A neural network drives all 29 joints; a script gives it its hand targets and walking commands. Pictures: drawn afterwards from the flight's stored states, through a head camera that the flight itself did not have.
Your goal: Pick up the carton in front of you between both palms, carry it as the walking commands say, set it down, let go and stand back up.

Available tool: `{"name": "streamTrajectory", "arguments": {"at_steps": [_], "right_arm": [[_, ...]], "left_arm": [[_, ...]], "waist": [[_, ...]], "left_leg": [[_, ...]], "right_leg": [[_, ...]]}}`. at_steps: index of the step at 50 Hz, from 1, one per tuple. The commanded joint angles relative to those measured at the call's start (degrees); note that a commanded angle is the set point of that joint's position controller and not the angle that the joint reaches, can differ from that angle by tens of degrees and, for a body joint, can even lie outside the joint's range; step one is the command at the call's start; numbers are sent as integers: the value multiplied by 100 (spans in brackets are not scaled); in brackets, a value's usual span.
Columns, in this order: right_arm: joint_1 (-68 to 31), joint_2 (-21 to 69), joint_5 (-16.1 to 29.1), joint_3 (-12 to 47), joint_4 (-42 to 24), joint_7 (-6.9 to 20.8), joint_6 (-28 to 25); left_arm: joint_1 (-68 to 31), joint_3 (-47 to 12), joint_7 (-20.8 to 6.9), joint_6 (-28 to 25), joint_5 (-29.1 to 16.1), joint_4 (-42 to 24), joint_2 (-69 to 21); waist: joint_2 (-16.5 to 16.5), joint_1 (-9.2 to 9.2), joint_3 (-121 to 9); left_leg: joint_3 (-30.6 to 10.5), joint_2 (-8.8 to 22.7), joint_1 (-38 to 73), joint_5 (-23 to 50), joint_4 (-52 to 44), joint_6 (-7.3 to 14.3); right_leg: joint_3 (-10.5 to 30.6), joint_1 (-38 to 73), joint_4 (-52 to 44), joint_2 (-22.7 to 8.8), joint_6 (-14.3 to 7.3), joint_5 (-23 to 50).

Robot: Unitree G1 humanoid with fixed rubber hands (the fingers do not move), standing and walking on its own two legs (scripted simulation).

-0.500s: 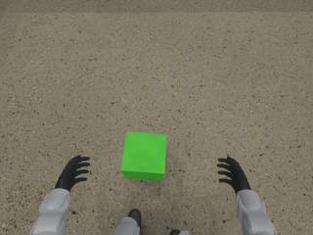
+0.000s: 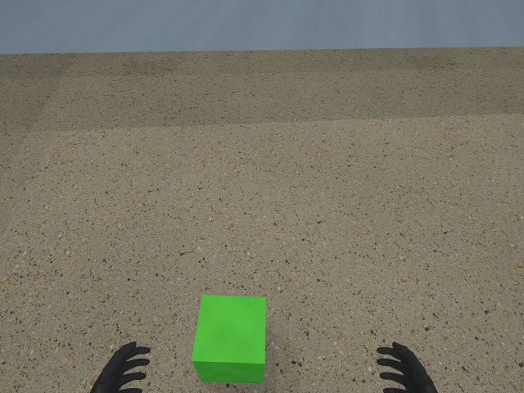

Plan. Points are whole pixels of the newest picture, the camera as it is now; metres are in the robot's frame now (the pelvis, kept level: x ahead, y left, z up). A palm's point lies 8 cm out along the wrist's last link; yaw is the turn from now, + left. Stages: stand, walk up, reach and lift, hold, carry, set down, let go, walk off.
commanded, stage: let go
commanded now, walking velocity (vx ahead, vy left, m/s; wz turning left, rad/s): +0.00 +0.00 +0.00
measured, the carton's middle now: (232, 340) +0.43 +0.09 -0.65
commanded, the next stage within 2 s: stand in 0.18 s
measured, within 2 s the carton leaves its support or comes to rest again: neither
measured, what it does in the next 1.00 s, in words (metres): stands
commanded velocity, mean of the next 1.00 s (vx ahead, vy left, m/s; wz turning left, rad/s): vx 0.00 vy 0.00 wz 0.00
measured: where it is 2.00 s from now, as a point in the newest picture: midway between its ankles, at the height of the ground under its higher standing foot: outside the picture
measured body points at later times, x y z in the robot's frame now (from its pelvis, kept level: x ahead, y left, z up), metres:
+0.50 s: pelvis +0.02 +0.00 -0.01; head +0.03 +0.02 +0.44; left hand +0.16 +0.30 -0.11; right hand +0.16 -0.29 -0.09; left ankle +0.02 +0.13 -0.74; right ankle -0.07 -0.11 -0.74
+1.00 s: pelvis +0.01 +0.01 +0.00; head +0.02 +0.02 +0.45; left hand +0.14 +0.31 -0.11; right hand +0.13 -0.29 -0.10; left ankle +0.02 +0.13 -0.74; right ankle -0.07 -0.11 -0.74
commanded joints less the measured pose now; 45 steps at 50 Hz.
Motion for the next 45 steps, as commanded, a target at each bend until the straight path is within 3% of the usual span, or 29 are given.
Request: {"name": "streamTrajectory", "arguments": {"at_steps": [1, 7, 8, 9, 10, 12, 14, 19, 23, 34, 45], "right_arm": [[-146, -519, -20, -175, -546, -10, -24], [-120, -543, -70, -222, -525, -17, -16], [209, -535, -47, -192, -238, -129, -163], [137, -532, -19, -163, -317, -182, -187], [-386, -1231, -183, -302, 475, -355, -250], [-365, -1197, -224, -296, 644, -426, -346], [-459, -1183, -225, -274, 856, -431, -425], [-586, -1282, -202, -244, 1271, -398, -538], [-543, -1399, -172, -256, 1502, -443, -561], [-615, -1578, -140, -263, 1951, -519, -617], [-701, -1620, -116, -233, 2295, -522, -634]], "left_arm": [[5, 186, 28, -45, 5, -493, 534], [-7, 174, 34, -78, -15, -488, 497], [39, 225, 168, 220, 135, -683, 617], [95, 149, 220, 297, 94, -633, 605], [-125, 297, 404, -26, 52, -13, 1396], [-81, 261, 463, -275, 180, 139, 1228], [-124, 212, 446, -399, 202, 236, 1142], [-84, 215, 432, -516, 158, 572, 1317], [-40, 205, 490, -548, 135, 816, 1429], [-58, 147, 550, -641, 115, 1358, 1537], [-151, 131, 552, -674, 115, 1736, 1597]], "waist": [[145, 45, -530], [192, 14, -714], [293, 8, -1058], [150, -20, -999], [-365, 123, -921], [-246, 54, -699], [-18, -2, -497], [241, 74, -876], [334, 52, -1047], [267, 14, -1041], [217, 1, -862]], "left_leg": [[16, -141, 2148, 1882, 245, -6], [-48, -95, 2142, 2252, 205, 37], [77, -228, 1938, 2174, 405, -34], [73, -230, 1789, 2079, 406, -39], [-48, 433, 640, 1263, 548, -44], [-83, 359, 65, 24, 446, -14], [-149, 376, -74, -234, 413, 1], [-275, 524, 40, 1076, 568, 120], [-343, 600, 255, 1566, 623, 153], [-438, 687, 545, 1903, 552, 222], [-466, 699, 530, 1618, 326, 217]], "right_leg": [[-214, -1864, -750, 27, 129, 1687], [-241, -1608, -675, 118, 184, 2082], [-217, -1340, -452, 72, 148, 2504], [-199, -1338, -382, 94, 191, 2687], [-94, -1332, -319, -205, 348, 1498], [157, -1368, -483, -243, 219, 302], [251, -1553, -489, -279, 118, -26], [224, -1143, -150, -309, 126, 1482], [241, -993, -69, -328, 144, 1987], [278, -895, -133, -373, 137, 2299], [351, -763, -369, -428, 96, 2056]]}}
